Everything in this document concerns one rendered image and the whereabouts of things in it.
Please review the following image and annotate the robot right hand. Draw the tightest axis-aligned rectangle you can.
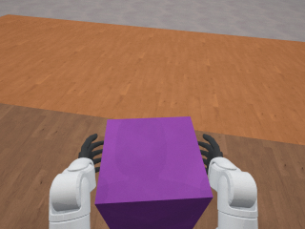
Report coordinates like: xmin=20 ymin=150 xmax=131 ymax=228
xmin=197 ymin=134 xmax=223 ymax=175

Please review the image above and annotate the left robot forearm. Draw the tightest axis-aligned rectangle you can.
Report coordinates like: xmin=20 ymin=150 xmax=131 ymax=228
xmin=49 ymin=157 xmax=96 ymax=229

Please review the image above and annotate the carton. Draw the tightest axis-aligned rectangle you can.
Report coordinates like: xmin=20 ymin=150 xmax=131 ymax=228
xmin=94 ymin=116 xmax=214 ymax=229

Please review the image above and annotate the right robot forearm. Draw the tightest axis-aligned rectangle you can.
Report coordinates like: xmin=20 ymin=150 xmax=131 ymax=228
xmin=208 ymin=156 xmax=258 ymax=229

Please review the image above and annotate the robot left hand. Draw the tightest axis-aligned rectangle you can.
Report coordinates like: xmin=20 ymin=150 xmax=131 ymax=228
xmin=78 ymin=134 xmax=104 ymax=173

